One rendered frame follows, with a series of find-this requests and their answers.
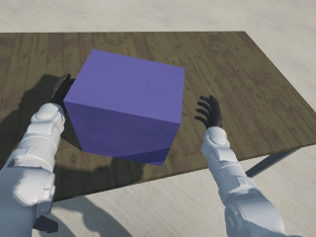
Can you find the robot right hand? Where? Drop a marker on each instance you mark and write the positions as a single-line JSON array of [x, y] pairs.
[[213, 116]]

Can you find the right robot forearm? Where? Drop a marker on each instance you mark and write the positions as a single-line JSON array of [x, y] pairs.
[[233, 184]]

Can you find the carton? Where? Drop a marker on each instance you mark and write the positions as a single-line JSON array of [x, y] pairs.
[[126, 107]]

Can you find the left robot forearm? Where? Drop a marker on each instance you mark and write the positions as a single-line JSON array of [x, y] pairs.
[[40, 142]]

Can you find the right robot upper arm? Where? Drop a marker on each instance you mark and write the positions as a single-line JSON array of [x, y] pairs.
[[253, 217]]

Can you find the left robot upper arm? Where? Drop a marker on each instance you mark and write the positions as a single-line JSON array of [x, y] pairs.
[[25, 195]]

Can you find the table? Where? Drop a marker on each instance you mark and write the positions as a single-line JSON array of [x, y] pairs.
[[261, 112]]

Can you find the robot left hand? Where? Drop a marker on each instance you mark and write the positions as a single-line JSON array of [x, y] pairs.
[[60, 90]]

